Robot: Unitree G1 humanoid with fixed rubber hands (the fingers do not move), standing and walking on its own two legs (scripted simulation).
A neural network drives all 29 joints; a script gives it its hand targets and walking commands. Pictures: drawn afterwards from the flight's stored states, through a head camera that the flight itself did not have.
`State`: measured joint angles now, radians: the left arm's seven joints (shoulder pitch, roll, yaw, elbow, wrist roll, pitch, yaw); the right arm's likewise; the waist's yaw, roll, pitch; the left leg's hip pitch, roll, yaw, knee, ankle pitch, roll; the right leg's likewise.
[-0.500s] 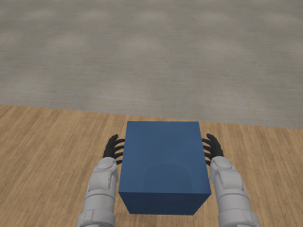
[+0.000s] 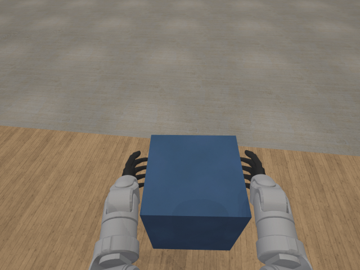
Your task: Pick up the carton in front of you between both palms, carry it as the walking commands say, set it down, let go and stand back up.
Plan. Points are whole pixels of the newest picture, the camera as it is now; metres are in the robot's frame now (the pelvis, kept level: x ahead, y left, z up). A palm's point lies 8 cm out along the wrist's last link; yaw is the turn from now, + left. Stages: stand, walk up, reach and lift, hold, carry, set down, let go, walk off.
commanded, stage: reach and lift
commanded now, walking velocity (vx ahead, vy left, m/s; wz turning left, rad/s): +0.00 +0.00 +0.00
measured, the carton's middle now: (192, 195) +0.30 +0.00 -0.04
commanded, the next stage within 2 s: hold in 0.56 s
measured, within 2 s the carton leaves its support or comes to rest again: neither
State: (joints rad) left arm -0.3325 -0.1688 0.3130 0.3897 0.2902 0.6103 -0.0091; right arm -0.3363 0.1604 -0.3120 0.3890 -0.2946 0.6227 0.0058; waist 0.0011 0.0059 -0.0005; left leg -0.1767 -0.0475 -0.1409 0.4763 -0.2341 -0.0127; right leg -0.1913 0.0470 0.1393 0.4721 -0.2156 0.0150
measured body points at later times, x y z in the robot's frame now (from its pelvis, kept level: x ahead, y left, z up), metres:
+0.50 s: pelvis +0.02 +0.00 +0.01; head -0.02 +0.00 +0.45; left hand +0.32 +0.15 +0.03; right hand +0.32 -0.15 +0.03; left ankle +0.02 +0.13 -0.74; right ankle +0.03 -0.13 -0.74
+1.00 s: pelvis +0.01 +0.00 +0.01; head -0.04 +0.00 +0.45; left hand +0.31 +0.15 +0.05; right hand +0.31 -0.15 +0.05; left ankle +0.02 +0.13 -0.74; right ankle +0.03 -0.13 -0.74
